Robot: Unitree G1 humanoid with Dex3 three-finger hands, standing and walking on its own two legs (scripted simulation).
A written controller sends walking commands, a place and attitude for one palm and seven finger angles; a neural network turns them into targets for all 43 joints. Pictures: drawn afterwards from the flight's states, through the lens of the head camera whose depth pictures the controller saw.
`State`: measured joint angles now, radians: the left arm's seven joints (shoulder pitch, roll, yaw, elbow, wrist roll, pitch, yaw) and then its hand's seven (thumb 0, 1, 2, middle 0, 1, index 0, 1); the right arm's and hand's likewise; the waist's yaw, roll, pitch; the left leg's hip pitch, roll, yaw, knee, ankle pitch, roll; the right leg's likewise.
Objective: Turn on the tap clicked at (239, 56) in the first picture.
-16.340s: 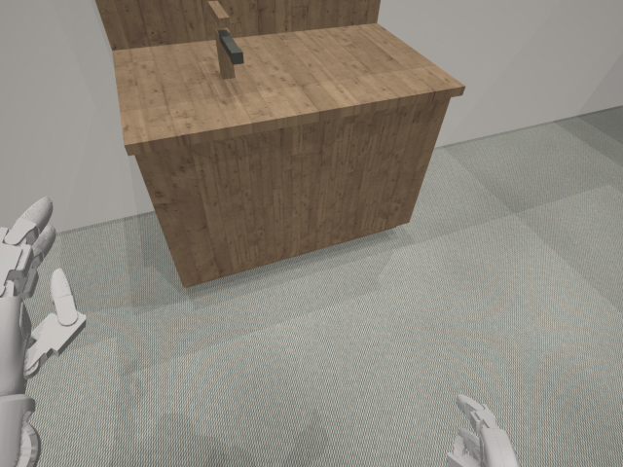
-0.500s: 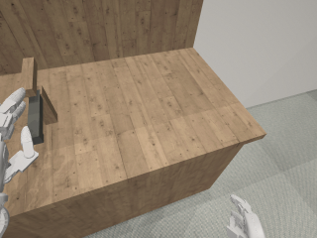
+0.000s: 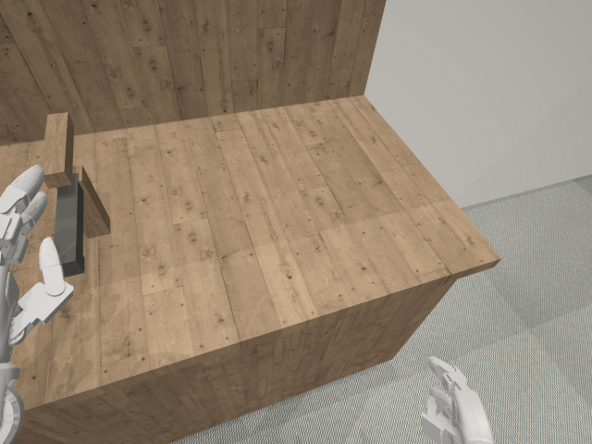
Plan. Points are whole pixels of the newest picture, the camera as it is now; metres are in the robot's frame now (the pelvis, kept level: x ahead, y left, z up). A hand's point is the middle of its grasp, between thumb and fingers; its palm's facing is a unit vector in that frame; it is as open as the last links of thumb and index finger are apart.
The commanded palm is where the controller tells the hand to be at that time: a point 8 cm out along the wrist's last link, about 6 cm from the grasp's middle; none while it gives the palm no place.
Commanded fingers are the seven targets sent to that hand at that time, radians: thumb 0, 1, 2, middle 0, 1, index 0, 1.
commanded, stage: look again from close up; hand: left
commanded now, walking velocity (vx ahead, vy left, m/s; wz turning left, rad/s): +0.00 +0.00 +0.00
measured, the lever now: (68, 261) +0.30 +0.32 +0.07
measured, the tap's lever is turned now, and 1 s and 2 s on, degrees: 0 0 0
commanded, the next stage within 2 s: come to a stop and stand still in 0.14 s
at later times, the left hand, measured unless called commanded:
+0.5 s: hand (16, 263) +0.23 +0.29 +0.19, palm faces +0.45 -0.79 -0.42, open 7.4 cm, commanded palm +0.14 +0.28 +0.18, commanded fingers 0.00 0.90 0.90 -0.20 -0.30 -0.20 -0.30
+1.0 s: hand (72, 286) +0.22 +0.24 +0.16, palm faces +0.36 -0.86 -0.36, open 7.4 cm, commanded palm +0.16 +0.28 +0.18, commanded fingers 0.00 0.90 0.90 -0.20 -0.30 -0.20 -0.30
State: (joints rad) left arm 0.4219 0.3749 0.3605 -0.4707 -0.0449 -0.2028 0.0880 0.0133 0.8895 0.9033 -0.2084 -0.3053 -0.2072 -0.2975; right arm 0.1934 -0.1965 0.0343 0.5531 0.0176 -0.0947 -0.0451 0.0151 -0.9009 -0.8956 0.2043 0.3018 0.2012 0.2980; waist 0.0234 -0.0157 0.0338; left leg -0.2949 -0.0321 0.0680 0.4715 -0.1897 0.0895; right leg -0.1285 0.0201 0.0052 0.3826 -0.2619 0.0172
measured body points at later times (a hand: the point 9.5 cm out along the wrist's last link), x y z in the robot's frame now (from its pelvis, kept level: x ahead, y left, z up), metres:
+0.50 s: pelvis -0.02 +0.00 +0.00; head +0.01 +0.03 +0.45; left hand +0.20 +0.33 +0.21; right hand +0.16 -0.21 -0.08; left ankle +0.04 +0.05 -0.74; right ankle -0.04 -0.14 -0.74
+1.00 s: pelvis +0.00 +0.00 +0.00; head +0.02 +0.02 +0.45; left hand +0.20 +0.29 +0.18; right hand +0.19 -0.22 -0.06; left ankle +0.04 +0.05 -0.74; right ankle -0.04 -0.14 -0.74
